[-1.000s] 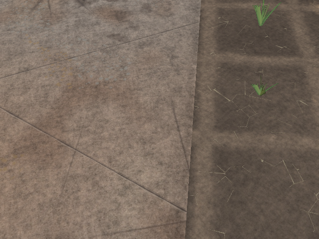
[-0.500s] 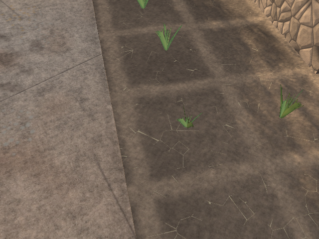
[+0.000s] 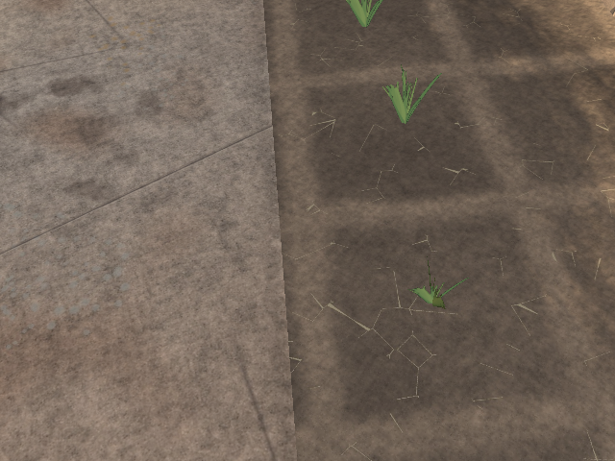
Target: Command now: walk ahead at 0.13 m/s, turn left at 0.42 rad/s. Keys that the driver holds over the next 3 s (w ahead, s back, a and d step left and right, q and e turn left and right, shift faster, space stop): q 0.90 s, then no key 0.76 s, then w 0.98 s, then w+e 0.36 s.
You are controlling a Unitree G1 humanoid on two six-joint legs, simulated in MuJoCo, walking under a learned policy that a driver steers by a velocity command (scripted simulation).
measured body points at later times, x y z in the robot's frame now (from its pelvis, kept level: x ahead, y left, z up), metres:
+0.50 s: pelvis +0.06 +0.02 -0.04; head +0.08 +0.05 +0.41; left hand +0.13 +0.30 -0.17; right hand +0.23 -0.22 -0.15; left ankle +0.09 +0.10 -0.78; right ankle +0.10 -0.13 -0.66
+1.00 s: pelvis +0.04 -0.03 -0.01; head +0.07 -0.03 +0.44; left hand -0.02 +0.26 -0.10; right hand +0.31 -0.18 -0.12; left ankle -0.05 +0.05 -0.70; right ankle +0.10 -0.12 -0.74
